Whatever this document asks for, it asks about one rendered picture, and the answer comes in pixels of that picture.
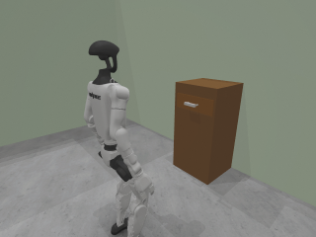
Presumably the humanoid robot head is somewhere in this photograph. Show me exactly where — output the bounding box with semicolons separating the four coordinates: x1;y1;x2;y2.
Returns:
88;40;119;85

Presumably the robot left forearm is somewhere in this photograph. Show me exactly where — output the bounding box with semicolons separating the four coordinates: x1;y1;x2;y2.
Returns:
86;122;105;145

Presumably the handle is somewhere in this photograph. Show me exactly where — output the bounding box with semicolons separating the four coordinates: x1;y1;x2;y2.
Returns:
184;102;198;108

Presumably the robot right forearm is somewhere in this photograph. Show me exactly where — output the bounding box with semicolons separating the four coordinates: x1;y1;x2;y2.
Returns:
116;128;143;178

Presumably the right robot upper arm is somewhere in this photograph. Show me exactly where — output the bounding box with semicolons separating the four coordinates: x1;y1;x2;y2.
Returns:
109;83;129;141

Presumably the cabinet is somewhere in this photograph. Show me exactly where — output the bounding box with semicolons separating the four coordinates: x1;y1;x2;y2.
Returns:
173;78;244;185

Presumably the drawer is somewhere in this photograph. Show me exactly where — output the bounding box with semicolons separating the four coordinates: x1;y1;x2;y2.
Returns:
177;92;214;117

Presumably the robot left foot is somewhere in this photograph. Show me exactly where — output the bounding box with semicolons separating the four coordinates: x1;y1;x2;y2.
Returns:
111;217;128;235

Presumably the left robot upper arm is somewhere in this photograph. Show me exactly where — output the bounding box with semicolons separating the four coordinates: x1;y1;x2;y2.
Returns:
84;81;95;124

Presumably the right robot hand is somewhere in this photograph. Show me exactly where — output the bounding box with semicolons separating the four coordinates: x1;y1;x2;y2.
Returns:
133;172;155;203

